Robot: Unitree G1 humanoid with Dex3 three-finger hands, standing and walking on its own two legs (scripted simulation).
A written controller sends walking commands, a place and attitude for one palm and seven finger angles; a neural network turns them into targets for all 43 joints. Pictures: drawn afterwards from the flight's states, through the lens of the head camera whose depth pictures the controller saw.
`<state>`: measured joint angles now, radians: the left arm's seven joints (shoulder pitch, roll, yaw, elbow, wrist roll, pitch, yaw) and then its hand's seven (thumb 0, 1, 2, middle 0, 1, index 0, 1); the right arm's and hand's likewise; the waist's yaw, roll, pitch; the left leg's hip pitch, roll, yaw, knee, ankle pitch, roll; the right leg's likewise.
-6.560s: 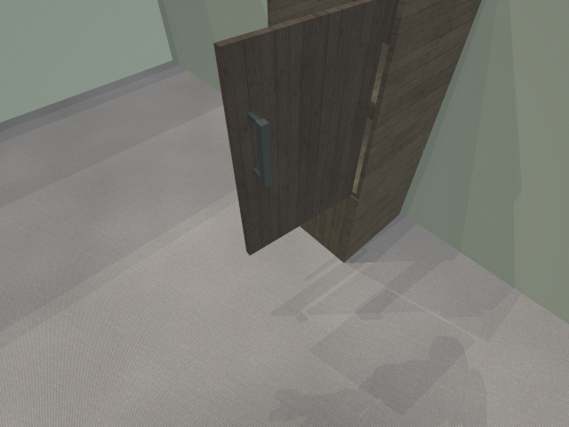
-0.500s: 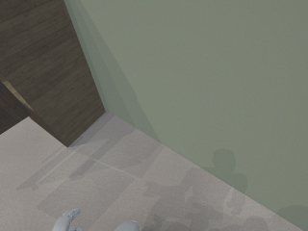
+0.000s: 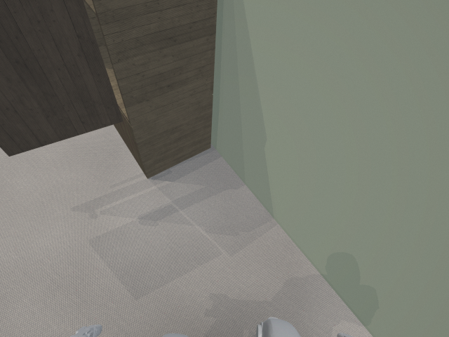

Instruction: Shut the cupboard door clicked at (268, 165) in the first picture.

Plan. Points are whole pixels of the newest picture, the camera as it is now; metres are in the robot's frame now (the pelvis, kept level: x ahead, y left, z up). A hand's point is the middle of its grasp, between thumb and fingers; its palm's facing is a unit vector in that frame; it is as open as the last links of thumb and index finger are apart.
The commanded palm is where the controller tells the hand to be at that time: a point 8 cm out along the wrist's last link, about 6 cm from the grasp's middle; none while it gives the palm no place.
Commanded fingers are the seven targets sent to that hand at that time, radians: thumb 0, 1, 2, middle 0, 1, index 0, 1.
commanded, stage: turn to face it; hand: left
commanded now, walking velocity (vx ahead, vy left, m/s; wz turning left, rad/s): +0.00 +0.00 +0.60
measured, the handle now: out of the picture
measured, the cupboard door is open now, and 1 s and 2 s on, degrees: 84 84 84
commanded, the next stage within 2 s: take the last steps up to it in 0.84 s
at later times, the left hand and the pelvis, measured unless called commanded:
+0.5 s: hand out of the picture +0.00 +0.18 -0.18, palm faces +0.33 -0.92 -0.20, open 7.4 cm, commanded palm none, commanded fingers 0.00 0.90 0.90 -0.20 -0.30 -0.20 -0.30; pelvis +0.01 -0.02 -0.01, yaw +19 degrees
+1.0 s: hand out of the picture -0.02 +0.16 -0.16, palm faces +0.49 -0.84 -0.25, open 7.4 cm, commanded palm none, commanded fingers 0.00 0.90 0.90 -0.20 -0.30 -0.20 -0.30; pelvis +0.02 -0.04 +0.00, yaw +29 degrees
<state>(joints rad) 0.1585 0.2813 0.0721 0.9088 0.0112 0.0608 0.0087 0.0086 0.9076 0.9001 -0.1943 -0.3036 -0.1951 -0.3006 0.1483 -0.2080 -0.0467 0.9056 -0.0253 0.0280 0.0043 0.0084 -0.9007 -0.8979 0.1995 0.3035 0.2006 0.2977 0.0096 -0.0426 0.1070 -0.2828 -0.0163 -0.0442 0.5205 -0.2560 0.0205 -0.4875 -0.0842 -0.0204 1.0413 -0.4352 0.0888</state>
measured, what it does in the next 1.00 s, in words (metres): steps on the spot, turning left: right foot, then left foot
